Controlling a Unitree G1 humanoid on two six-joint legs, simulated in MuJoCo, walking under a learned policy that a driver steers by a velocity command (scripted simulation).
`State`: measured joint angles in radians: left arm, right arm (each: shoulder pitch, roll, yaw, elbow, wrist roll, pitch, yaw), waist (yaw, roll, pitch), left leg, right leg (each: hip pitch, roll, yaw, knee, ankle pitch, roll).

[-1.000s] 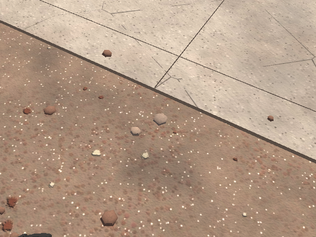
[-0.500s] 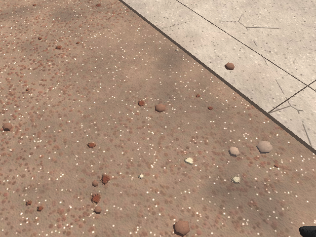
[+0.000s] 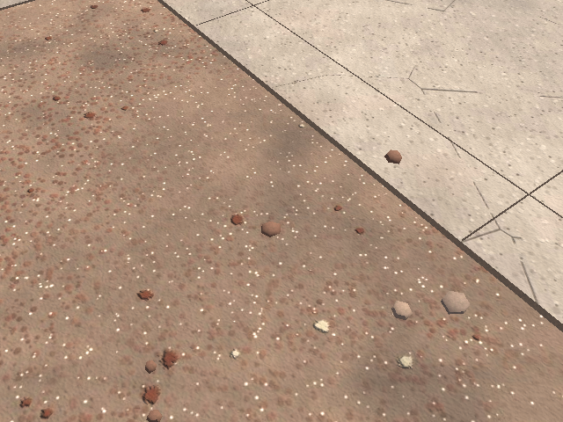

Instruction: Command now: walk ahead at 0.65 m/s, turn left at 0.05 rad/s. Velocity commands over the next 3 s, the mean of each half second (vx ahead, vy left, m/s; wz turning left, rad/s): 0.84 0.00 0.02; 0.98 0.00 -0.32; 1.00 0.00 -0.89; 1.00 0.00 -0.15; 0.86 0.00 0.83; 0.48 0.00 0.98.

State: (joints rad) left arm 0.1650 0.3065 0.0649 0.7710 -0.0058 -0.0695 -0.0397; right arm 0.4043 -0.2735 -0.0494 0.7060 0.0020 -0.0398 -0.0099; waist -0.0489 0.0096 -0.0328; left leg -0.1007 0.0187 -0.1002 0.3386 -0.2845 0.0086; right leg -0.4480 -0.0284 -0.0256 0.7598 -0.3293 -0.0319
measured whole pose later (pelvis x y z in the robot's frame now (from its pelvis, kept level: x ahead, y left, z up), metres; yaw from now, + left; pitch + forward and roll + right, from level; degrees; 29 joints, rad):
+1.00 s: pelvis +0.74 -0.04 -0.04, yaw -11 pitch +1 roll +1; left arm 0.03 0.27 0.00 0.75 0.02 -0.04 -0.08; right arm 0.47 -0.24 -0.02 0.94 -0.03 -0.12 -0.01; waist -0.05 -0.01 0.05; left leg 0.32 -0.07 0.25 0.12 -0.40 0.00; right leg -0.73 0.00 -0.14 0.67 0.09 -0.15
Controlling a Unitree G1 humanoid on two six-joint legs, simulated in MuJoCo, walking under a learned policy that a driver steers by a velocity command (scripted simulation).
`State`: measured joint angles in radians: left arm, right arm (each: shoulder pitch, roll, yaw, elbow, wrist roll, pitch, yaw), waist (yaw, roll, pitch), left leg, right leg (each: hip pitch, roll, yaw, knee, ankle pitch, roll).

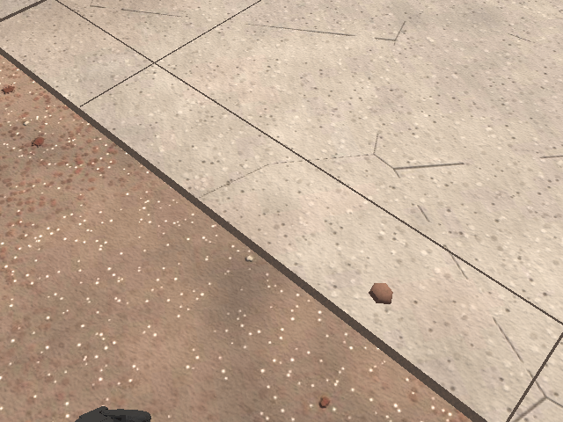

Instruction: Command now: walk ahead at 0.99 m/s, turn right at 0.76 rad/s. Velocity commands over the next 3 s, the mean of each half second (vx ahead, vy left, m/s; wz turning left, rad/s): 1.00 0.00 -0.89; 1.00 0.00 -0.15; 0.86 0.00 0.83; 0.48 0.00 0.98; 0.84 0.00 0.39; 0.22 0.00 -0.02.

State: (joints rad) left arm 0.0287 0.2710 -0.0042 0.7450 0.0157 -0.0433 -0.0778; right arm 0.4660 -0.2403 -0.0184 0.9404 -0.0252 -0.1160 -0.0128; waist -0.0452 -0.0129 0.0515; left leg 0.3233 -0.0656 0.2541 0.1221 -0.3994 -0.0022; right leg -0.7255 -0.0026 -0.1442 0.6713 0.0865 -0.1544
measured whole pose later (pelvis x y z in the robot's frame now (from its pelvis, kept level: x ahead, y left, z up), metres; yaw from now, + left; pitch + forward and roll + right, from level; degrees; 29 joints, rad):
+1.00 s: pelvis +0.89 -0.27 +0.02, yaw -30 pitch +2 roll +0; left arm 0.13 0.25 0.00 0.73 0.06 -0.08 -0.01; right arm 0.44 -0.27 -0.03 0.90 0.00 -0.06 0.02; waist -0.07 0.01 0.03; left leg -0.31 0.05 -0.03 1.23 -0.30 0.09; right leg -0.37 0.00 -0.09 0.61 -0.26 -0.05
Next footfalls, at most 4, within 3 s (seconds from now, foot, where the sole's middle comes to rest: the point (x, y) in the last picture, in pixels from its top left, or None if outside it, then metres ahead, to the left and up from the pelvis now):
0.04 right None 0.25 -0.03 -0.75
0.48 left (272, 311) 0.72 0.03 -0.75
0.88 right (421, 244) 0.90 -0.39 -0.75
1.32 left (399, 127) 1.37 -0.41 -0.75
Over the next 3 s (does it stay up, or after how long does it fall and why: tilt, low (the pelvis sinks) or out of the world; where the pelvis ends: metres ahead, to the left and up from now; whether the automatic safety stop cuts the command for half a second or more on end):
stays up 1.92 -0.05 0.02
